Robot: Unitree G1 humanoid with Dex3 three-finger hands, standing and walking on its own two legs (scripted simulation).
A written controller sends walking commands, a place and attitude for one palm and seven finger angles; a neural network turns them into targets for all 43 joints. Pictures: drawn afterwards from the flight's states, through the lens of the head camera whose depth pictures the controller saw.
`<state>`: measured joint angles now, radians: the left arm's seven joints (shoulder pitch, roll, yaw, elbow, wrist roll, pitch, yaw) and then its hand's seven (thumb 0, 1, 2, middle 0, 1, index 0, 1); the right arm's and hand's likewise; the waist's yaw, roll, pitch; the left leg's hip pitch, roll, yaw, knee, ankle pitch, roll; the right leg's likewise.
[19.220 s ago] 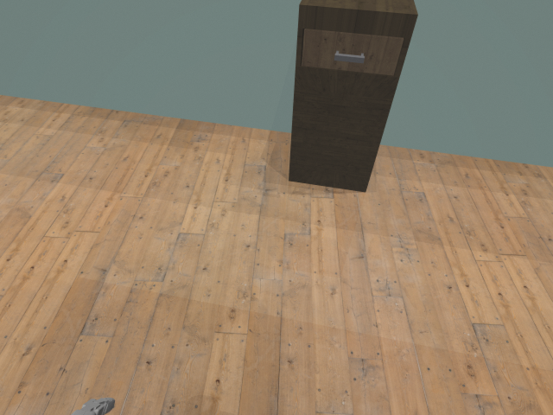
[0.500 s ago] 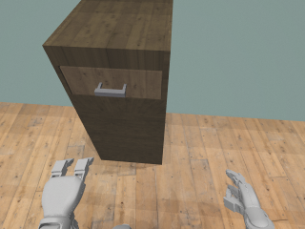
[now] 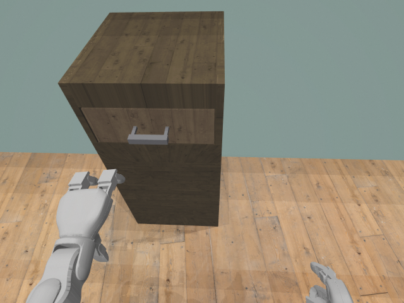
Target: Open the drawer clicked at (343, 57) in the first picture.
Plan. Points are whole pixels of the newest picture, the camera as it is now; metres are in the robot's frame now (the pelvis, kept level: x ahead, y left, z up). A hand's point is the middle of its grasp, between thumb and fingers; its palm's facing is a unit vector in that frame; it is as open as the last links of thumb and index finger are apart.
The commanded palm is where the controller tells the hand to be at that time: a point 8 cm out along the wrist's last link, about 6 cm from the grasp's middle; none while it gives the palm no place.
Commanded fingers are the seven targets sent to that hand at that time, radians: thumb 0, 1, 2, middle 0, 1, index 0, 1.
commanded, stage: raise the hand with hooked fingers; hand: left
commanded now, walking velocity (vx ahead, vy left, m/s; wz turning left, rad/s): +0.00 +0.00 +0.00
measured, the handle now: (149, 134) +0.54 +0.23 -0.04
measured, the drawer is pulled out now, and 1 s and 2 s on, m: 0.00 0.00 0.00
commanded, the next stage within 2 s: move the hooked fingers above the handle in 0.82 s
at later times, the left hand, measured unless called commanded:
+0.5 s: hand (97, 170) +0.32 +0.25 +0.09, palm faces +0.05 -0.07 -1.00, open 13.8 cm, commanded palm +0.29 +0.24 +0.14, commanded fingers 0.00 -0.50 0.30 -0.30 -1.20 -0.30 -1.20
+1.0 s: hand (100, 173) +0.32 +0.25 +0.08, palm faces +0.04 -0.07 -1.00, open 13.8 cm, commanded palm +0.30 +0.24 +0.14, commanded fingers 0.00 -0.50 0.30 -0.30 -1.20 -0.30 -1.20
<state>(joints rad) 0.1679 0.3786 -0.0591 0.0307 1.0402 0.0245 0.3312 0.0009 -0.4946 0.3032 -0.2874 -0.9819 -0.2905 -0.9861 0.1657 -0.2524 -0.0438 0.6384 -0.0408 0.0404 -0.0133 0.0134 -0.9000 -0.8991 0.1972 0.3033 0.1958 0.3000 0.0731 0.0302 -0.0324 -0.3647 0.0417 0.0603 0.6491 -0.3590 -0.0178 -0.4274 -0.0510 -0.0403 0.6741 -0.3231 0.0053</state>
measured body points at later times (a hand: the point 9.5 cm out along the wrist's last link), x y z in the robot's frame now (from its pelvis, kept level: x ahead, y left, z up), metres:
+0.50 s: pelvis +0.01 +0.00 +0.02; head +0.03 -0.03 +0.46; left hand +0.31 +0.25 +0.15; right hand +0.22 -0.21 -0.09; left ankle -0.02 +0.13 -0.72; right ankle +0.01 -0.12 -0.72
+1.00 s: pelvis +0.01 +0.00 +0.02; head +0.03 -0.03 +0.46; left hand +0.31 +0.25 +0.14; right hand +0.20 -0.22 -0.10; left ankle -0.02 +0.13 -0.72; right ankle +0.01 -0.12 -0.72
